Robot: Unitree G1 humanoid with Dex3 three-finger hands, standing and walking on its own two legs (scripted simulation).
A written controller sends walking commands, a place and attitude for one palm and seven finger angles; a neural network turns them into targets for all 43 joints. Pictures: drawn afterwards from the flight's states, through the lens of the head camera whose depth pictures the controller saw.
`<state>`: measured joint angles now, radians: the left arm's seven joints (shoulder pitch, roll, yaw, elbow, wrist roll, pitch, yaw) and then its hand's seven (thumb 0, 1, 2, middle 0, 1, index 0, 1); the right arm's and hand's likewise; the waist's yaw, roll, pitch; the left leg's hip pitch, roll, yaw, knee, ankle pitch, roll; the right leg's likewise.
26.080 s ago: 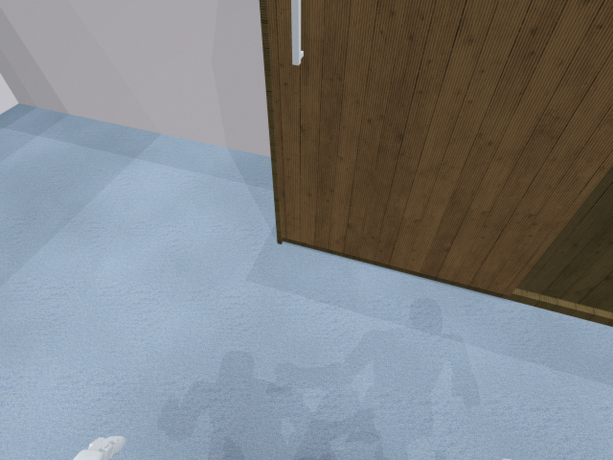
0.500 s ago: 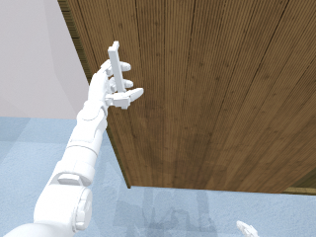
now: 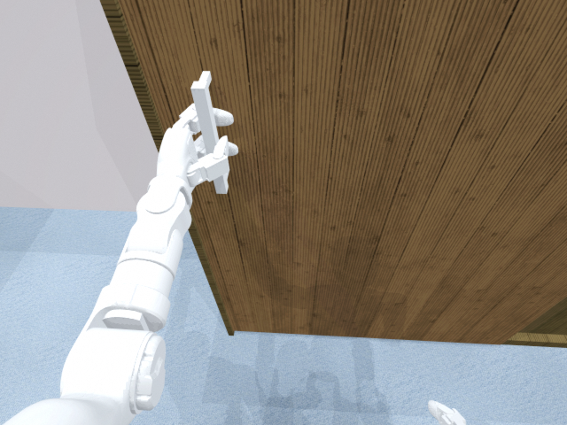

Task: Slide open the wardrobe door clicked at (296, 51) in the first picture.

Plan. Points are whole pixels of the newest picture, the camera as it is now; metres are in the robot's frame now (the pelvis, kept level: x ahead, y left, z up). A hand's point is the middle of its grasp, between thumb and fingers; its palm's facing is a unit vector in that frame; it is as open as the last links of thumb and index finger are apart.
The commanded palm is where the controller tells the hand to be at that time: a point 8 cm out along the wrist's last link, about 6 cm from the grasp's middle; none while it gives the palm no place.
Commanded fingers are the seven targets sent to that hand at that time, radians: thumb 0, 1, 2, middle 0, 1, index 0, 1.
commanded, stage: grip the handle and tug to test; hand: left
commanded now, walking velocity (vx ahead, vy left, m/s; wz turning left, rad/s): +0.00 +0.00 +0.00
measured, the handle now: (214, 137) +0.49 +0.12 +0.15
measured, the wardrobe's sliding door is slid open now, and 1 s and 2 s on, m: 0.00 0.00 0.06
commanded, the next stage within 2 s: tug the door sideways, standing still in 0.46 s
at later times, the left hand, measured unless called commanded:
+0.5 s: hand (223, 161) +0.43 +0.10 +0.15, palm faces -0.05 -1.00 +0.00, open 5.7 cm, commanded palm +0.38 +0.15 +0.15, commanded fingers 0.00 0.90 0.90 -0.45 -1.40 -0.45 -1.40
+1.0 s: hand (225, 159) +0.44 +0.10 +0.15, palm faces +0.01 -1.00 -0.03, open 5.5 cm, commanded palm +0.41 +0.10 +0.15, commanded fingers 0.00 0.90 0.90 -0.45 -1.40 -0.45 -1.40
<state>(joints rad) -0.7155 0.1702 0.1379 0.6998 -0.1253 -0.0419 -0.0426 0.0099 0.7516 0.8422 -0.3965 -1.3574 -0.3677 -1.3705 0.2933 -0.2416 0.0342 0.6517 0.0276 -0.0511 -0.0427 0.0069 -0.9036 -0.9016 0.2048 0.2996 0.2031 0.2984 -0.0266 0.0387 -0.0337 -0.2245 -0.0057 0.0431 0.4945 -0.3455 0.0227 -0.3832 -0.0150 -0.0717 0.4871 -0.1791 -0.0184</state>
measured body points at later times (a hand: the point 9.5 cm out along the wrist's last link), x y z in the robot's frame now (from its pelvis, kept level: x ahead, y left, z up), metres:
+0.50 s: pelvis +0.02 +0.00 +0.00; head +0.03 -0.02 +0.45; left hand +0.43 +0.15 +0.16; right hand +0.14 -0.24 -0.11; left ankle -0.06 +0.10 -0.74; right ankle +0.04 -0.11 -0.74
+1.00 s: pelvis +0.02 +0.01 +0.00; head +0.04 +0.00 +0.45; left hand +0.43 +0.15 +0.16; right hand +0.18 -0.20 -0.11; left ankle -0.06 +0.10 -0.74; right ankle +0.04 -0.11 -0.74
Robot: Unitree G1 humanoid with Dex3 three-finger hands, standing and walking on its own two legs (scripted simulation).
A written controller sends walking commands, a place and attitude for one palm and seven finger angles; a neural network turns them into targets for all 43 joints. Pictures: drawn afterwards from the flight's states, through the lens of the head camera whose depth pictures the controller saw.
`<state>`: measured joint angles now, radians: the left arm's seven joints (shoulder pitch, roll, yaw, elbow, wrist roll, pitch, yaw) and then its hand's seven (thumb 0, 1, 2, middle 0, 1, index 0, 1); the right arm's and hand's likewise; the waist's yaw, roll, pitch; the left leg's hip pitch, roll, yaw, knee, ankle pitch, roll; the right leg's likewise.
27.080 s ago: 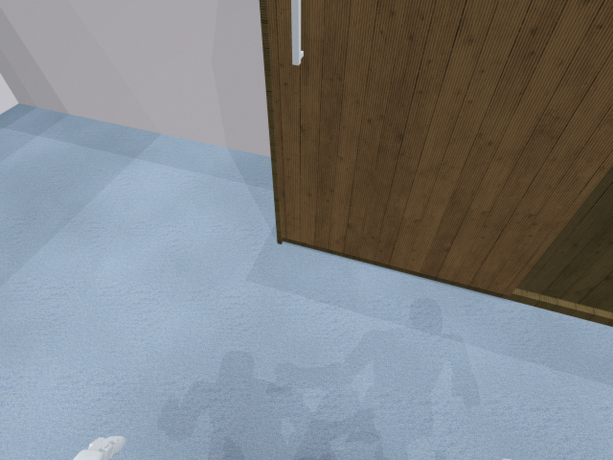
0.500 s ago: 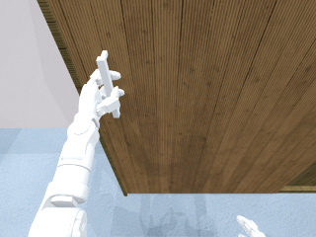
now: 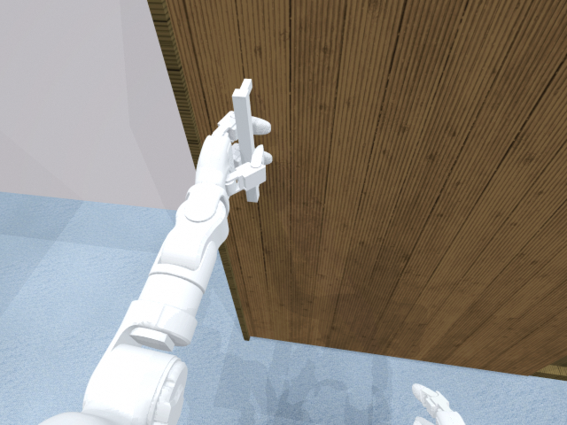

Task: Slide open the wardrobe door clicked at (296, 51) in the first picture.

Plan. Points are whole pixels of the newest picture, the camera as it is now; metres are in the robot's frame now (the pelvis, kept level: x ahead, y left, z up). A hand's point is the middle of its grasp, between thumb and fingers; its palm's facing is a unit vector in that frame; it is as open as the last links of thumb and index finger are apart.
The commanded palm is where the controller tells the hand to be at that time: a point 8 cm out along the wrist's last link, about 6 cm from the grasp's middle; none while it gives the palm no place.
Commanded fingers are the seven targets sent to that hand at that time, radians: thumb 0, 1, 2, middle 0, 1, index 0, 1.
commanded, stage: tug the door sideways, standing still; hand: left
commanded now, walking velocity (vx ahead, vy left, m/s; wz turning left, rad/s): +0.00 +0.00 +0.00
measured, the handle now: (250, 145) +0.47 +0.09 +0.15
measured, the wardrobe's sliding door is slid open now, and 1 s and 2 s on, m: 0.00 0.06 0.37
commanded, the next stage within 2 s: step sideways, sliding the door along in 0.40 s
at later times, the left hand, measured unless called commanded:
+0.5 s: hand (290, 174) +0.41 +0.02 +0.15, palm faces -0.07 -1.00 -0.06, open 5.7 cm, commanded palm +0.40 +0.06 +0.16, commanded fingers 0.00 0.90 0.90 -0.45 -1.40 -0.45 -1.40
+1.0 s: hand (307, 174) +0.42 +0.00 +0.15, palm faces +0.03 -0.99 -0.12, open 5.8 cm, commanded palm +0.40 +0.00 +0.16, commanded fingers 0.00 0.90 0.90 -0.45 -1.40 -0.45 -1.40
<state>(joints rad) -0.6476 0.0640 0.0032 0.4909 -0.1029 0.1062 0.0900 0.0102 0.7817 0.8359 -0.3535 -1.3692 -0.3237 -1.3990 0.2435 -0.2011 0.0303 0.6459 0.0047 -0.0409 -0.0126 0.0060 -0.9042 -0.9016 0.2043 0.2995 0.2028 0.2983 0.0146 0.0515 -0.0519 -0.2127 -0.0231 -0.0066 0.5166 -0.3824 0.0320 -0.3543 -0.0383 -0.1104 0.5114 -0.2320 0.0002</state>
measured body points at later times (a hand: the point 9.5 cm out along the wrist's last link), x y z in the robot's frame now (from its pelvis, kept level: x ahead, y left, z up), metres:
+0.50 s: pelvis -0.02 -0.01 +0.00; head +0.01 -0.02 +0.44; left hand +0.41 +0.08 +0.16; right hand +0.08 -0.23 -0.13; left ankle -0.08 +0.09 -0.73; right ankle +0.01 -0.12 -0.73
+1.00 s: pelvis -0.01 -0.10 -0.01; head +0.07 -0.12 +0.43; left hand +0.41 +0.05 +0.15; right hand +0.15 -0.33 -0.14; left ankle -0.03 +0.02 -0.70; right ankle +0.02 -0.18 -0.73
